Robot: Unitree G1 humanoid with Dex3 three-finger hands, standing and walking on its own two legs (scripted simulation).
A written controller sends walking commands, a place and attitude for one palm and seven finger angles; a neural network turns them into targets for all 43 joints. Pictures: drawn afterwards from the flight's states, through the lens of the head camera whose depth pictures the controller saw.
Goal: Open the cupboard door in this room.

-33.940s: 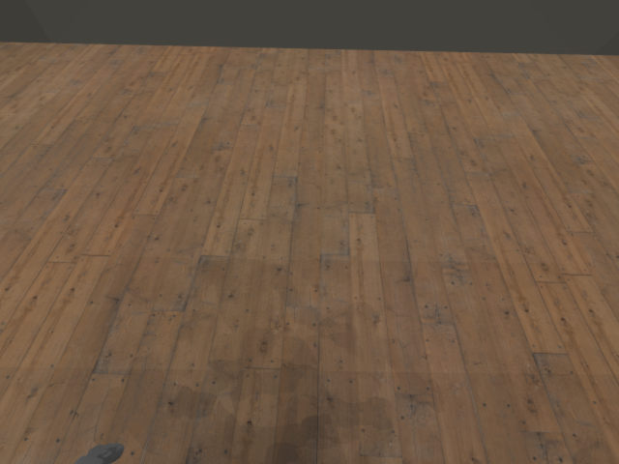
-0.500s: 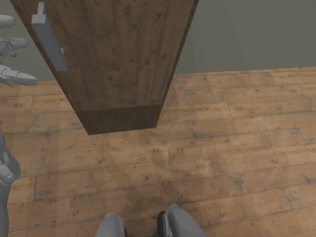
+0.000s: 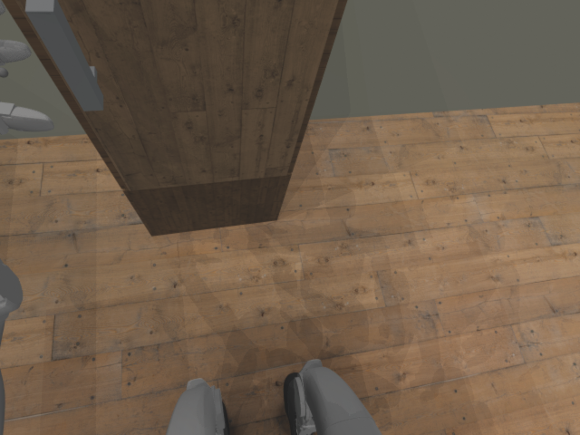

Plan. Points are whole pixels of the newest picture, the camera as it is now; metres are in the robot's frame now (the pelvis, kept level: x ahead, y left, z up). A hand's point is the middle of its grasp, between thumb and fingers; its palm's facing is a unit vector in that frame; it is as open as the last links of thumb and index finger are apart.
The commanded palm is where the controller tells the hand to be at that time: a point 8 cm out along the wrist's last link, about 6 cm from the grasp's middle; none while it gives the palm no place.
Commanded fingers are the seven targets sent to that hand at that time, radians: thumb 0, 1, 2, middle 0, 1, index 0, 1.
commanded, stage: slide the fingers in behind the handle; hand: left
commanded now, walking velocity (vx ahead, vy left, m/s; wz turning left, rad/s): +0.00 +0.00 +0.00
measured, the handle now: (71, 47) +0.59 +0.20 +0.09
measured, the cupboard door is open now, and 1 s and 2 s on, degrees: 0 0 0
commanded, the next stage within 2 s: move the hooked fingers beside the handle in 1.60 s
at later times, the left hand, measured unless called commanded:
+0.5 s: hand (24, 74) +0.55 +0.24 +0.09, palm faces +0.05 -1.00 +0.00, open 14.0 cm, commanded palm +0.53 +0.27 +0.08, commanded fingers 0.00 -0.50 0.30 -0.30 -1.20 -0.30 -1.20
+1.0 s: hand (36, 79) +0.54 +0.23 +0.09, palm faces +0.11 -0.99 +0.00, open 14.6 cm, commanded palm +0.52 +0.23 +0.08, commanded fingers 0.00 -0.50 0.30 -0.30 -1.20 -0.30 -1.20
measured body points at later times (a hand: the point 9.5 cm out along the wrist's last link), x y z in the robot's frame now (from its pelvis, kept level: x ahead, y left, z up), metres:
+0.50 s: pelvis +0.01 +0.01 +0.00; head +0.16 +0.04 +0.42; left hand +0.54 +0.30 +0.09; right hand -0.02 -0.25 -0.09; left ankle +0.00 +0.09 -0.67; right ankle +0.02 -0.14 -0.67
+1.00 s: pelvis +0.01 +0.00 +0.00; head +0.16 +0.04 +0.43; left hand +0.53 +0.28 +0.09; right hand +0.00 -0.27 -0.10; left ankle +0.00 +0.09 -0.67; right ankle +0.02 -0.14 -0.67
